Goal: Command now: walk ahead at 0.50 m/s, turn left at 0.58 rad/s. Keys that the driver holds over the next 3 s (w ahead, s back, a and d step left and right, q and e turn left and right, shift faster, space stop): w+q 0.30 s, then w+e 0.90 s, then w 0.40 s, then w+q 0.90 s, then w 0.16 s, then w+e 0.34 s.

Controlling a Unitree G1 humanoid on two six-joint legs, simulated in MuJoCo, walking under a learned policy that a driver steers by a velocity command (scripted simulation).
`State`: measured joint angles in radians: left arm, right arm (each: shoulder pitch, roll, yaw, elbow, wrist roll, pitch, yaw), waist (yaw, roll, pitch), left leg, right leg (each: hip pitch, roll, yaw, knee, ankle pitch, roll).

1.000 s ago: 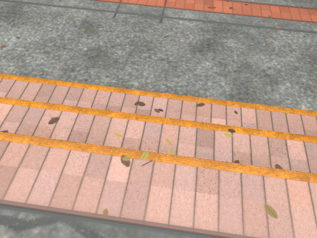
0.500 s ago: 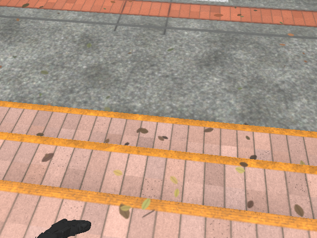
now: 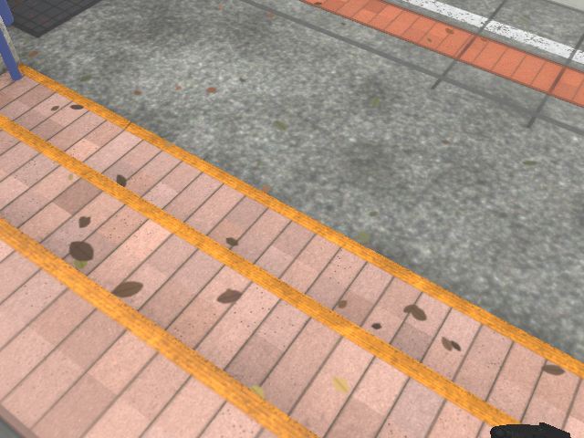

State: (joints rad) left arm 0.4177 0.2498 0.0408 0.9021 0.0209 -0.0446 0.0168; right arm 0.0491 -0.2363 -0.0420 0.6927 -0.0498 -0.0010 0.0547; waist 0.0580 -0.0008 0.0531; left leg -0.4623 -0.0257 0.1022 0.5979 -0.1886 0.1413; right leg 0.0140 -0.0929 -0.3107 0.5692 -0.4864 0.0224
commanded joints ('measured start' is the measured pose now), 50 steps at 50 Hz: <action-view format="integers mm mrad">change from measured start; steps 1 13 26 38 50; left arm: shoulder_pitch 4 -290 175 122 205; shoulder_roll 61 69 220 159 156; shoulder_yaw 12 10 51 27 50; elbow -166 -260 -115 -136 -108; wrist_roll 0 32 -9 -41 8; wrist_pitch -6 37 -3 4 -9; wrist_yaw -19 -40 -31 -11 21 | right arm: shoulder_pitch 356 326 314 27 -304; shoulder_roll -319 -186 -27 -90 -124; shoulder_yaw -100 -61 -7 9 -8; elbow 33 57 7 -42 -138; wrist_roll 16 51 7 5 14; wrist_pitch -9 -37 -65 4 -39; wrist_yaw -38 -58 -79 -36 -36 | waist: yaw -133 -77 40 -23 94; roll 269 42 -238 -47 -78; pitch -326 -17 -144 -46 99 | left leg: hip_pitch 798 264 -72 -197 -391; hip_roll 355 104 -99 53 73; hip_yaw -731 -372 -147 -100 -182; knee -235 -378 809 304 22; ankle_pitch -162 304 -339 119 443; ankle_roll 244 121 -44 -149 -142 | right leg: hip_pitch -681 -626 131 -47 -18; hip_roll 69 19 -164 -1 18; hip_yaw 127 295 726 569 763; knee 798 335 -49 -289 -118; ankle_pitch -86 360 465 945 411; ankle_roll -2 41 -217 -232 -254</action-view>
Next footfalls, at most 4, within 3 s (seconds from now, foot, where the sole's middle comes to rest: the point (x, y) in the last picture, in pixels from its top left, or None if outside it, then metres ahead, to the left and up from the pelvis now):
0.50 right None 0.36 -0.03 -0.76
1.18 left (239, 329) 0.78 0.21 -0.92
1.70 right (332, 320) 0.83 -0.04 -0.92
2.12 left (298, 256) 1.15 0.06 -1.08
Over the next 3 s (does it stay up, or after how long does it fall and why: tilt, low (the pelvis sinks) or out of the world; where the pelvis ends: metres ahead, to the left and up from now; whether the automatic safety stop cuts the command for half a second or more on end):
stays up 1.51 -0.09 -0.46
